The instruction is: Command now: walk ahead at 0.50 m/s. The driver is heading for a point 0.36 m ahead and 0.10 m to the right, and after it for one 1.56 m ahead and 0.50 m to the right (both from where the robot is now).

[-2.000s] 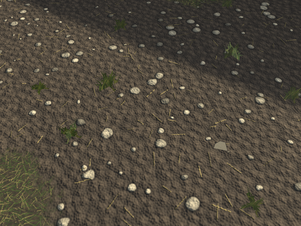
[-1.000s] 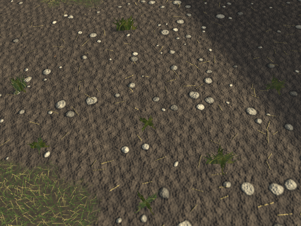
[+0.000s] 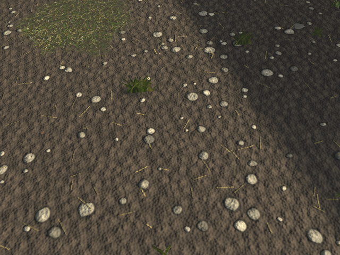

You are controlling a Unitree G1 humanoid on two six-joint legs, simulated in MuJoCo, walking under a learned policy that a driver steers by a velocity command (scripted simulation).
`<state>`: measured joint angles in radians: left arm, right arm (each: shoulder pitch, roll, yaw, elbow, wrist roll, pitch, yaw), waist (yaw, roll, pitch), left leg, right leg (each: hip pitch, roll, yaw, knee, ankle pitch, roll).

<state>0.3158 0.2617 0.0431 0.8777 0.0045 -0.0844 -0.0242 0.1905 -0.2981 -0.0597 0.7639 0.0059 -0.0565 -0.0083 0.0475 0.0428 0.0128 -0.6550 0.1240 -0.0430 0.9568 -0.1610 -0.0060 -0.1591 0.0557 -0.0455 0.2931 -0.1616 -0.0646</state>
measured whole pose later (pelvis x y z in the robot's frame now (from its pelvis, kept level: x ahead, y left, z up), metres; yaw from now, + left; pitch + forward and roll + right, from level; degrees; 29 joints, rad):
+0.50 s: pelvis +0.18 +0.05 -0.01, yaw -10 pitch +1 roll +1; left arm 0.20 0.31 0.08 0.80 -0.01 0.06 0.04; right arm 0.10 -0.25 -0.05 0.80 -0.03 -0.03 -0.03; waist 0.01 -0.03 0.06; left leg -0.34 0.04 0.15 0.41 -0.10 0.04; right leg -0.54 -0.07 -0.01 0.98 -0.39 0.06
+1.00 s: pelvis +0.20 +0.01 +0.00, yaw -26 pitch +2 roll +2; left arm 0.18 0.29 0.07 0.70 0.00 0.03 0.04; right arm 0.06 -0.31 -0.09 0.85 0.01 0.01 -0.03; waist 0.01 0.02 0.03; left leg -0.46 0.00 -0.06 0.80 -0.33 -0.08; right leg -0.29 0.06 0.10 0.46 -0.20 -0.05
